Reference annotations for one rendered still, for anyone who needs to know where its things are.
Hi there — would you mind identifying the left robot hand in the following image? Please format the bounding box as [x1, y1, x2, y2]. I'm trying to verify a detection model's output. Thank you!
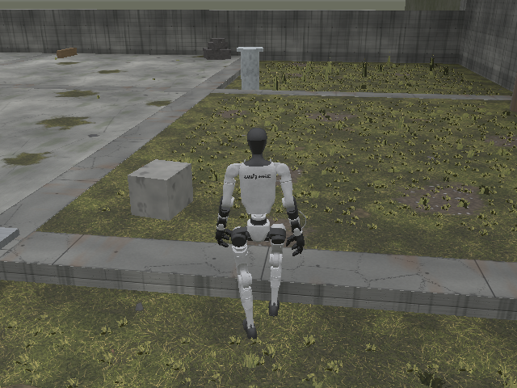
[215, 229, 232, 247]

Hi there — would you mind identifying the robot left forearm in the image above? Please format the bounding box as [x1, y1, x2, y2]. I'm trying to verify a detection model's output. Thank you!
[216, 196, 230, 230]

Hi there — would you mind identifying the right robot hand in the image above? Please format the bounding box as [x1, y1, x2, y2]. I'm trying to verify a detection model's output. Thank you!
[286, 234, 305, 256]

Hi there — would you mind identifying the robot right upper arm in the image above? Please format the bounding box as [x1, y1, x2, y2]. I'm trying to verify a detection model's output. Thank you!
[274, 162, 295, 209]

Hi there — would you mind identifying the robot left foot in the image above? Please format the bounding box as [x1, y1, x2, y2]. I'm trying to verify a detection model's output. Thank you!
[242, 318, 257, 339]

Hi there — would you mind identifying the robot left upper arm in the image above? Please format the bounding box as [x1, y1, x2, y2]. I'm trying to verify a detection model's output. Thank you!
[221, 163, 241, 208]

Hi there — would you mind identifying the left robot shin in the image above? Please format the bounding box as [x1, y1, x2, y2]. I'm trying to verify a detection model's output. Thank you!
[237, 275, 254, 329]

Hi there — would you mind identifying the robot right forearm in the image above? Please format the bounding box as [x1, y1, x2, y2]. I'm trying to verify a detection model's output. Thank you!
[286, 196, 303, 236]

